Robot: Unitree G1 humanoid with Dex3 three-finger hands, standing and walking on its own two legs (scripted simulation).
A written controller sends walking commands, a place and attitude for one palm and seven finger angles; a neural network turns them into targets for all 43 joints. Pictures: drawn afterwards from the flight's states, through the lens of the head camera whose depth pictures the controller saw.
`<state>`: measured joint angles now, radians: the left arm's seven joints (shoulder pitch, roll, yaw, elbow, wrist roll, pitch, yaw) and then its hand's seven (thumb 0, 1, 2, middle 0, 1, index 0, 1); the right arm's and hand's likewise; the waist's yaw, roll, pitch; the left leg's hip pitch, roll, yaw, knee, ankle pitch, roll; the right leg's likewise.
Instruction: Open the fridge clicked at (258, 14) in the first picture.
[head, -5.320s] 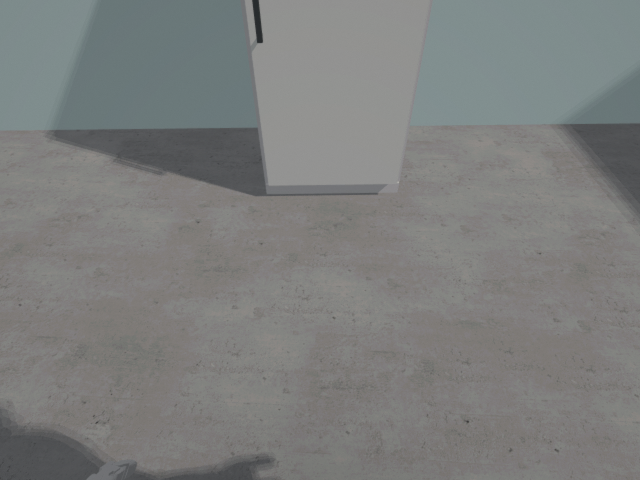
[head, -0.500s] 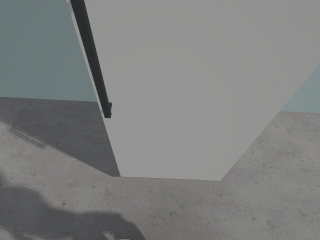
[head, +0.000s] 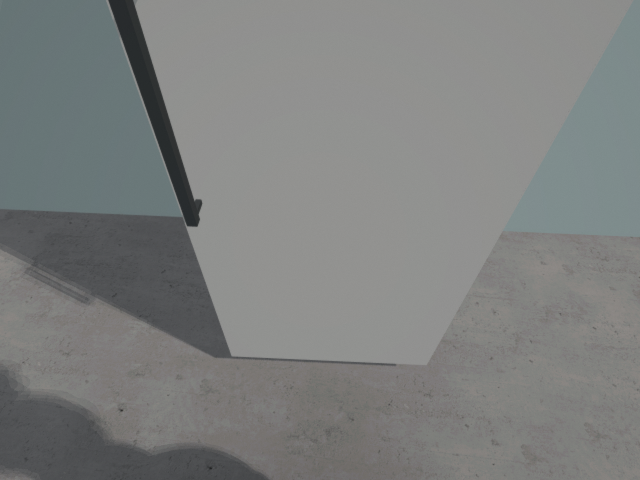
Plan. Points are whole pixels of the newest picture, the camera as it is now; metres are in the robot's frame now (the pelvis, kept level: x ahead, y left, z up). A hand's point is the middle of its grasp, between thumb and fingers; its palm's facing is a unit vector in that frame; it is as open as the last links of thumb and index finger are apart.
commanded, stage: come to a stop and stand still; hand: left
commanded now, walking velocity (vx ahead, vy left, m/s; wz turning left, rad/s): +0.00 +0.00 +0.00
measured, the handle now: (169, 128) +0.53 +0.26 +0.16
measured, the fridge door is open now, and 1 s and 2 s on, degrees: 0 0 0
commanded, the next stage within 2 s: look again from close up in 1.08 s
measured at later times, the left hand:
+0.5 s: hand out of the picture -0.01 +0.19 -0.18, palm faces +0.02 -0.99 -0.17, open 7.4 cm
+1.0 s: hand out of the picture +0.05 +0.31 -0.15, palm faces +0.01 -0.94 -0.33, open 7.4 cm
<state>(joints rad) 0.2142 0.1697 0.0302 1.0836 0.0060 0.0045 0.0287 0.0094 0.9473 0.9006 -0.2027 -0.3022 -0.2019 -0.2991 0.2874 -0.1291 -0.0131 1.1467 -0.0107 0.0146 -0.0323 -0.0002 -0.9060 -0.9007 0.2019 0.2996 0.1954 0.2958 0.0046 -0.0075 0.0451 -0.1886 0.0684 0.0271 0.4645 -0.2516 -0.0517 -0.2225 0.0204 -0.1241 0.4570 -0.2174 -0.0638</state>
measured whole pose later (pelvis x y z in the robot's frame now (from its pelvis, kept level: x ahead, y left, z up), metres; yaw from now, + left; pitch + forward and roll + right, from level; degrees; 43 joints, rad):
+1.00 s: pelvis -0.02 +0.07 +0.00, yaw -1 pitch -3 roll +0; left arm 0.23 0.31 0.02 0.98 0.03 0.00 0.02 0.01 0.91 0.90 -0.20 -0.30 -0.20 -0.30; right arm 0.20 -0.28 -0.02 0.99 -0.02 -0.01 0.00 0.00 -0.90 -0.90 0.21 0.30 0.20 0.30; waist 0.01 0.00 0.01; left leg -0.18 -0.03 0.08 0.45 -0.22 0.06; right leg -0.23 -0.08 -0.06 0.45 -0.17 0.03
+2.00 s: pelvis -0.01 +0.04 +0.01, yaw +0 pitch -3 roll +0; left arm 0.18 0.31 0.00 1.07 0.02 -0.02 0.01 0.01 0.91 0.90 -0.20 -0.30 -0.20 -0.30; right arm 0.18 -0.31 0.00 1.12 -0.01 -0.01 0.01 0.00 -0.90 -0.90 0.21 0.30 0.20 0.30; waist 0.00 0.00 0.03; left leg -0.13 0.00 0.04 0.35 -0.17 0.01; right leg -0.17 -0.04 -0.11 0.35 -0.14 -0.01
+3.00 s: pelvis +0.01 +0.04 +0.01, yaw +0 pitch -2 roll +0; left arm 0.18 0.30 0.00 1.09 0.02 -0.02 0.01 0.01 0.91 0.90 -0.20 -0.30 -0.20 -0.30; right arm 0.16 -0.31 0.01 1.12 -0.01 -0.01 0.00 0.00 -0.90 -0.90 0.21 0.30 0.20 0.30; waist 0.01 0.00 0.03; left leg -0.09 0.01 0.04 0.31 -0.18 0.00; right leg -0.13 -0.03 -0.11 0.31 -0.15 -0.01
